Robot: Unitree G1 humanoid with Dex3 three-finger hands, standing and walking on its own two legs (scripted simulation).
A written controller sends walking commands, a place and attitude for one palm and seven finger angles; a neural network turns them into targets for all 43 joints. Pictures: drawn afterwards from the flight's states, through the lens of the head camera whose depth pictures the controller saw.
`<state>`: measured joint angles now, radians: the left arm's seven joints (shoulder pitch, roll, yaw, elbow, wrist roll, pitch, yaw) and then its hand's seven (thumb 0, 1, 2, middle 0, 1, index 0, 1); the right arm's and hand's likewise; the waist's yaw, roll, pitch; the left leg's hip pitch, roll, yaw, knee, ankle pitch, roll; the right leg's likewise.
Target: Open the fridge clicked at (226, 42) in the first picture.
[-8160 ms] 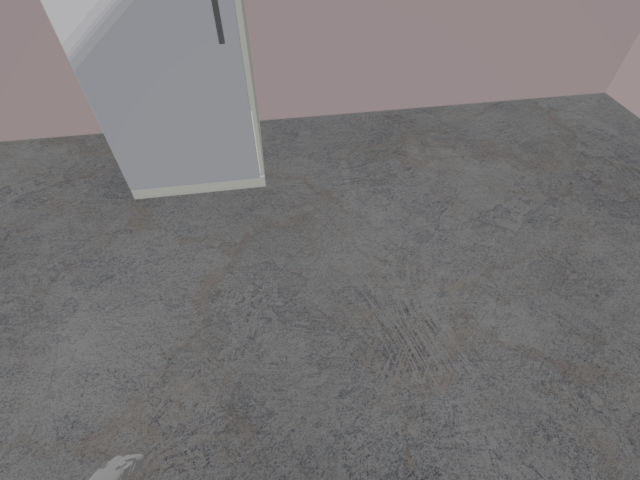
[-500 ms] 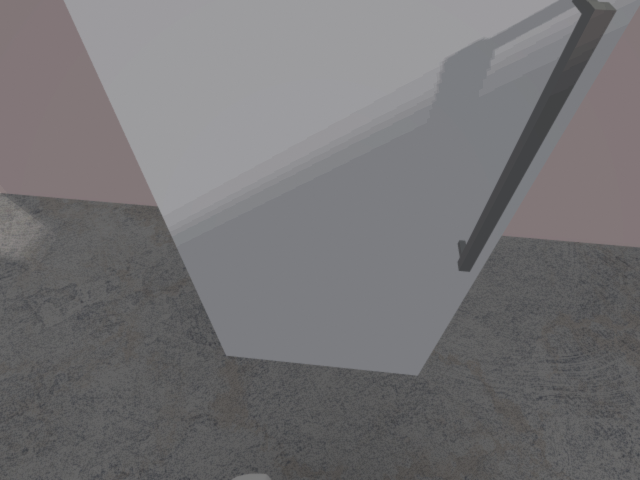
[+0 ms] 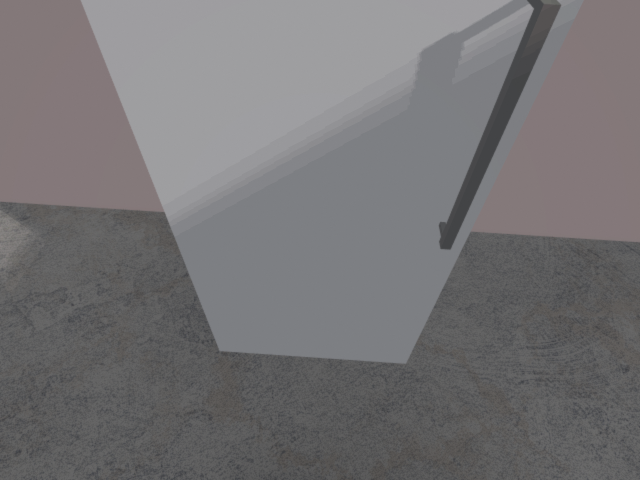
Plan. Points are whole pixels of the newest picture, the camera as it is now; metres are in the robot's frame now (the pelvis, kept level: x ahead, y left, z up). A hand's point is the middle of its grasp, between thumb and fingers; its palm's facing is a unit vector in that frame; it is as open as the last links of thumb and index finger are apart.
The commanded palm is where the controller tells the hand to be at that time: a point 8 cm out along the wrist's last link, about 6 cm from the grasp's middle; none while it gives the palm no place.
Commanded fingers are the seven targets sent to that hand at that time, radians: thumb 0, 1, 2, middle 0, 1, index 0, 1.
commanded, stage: come to a stop and stand still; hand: right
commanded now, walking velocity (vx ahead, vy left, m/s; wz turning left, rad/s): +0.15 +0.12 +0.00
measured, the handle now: (480, 149) +0.53 -0.21 +0.14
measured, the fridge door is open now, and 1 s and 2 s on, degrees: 0 0 0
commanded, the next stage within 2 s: look again from close up in 1.58 s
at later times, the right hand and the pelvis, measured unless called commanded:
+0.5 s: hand out of the picture +0.07 -0.17 -0.18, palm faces -0.02 +0.98 -0.22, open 7.3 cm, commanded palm none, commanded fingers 0.00 -0.90 -0.90 0.20 0.30 0.20 0.30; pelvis +0.02 +0.01 -0.01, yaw +0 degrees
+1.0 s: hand out of the picture +0.03 -0.21 -0.17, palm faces +0.03 +0.97 -0.23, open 7.3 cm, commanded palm none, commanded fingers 0.00 -0.90 -0.90 0.20 0.30 0.20 0.30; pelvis +0.01 -0.02 +0.00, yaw +0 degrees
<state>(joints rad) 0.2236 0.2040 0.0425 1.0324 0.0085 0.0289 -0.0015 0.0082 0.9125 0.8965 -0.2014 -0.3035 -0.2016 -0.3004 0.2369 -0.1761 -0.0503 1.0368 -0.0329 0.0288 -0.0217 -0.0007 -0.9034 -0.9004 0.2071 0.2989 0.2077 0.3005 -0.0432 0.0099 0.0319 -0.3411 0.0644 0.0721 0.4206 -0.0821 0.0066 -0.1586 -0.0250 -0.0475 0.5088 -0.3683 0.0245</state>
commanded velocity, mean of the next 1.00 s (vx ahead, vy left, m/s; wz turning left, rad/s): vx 0.02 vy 0.03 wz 0.00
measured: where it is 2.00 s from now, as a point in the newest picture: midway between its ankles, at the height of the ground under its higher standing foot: outside the picture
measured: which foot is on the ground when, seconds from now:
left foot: down 0.00-0.02, up 0.04-0.36, down 0.38-1.00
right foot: up 0.00-0.00, down 0.02-1.00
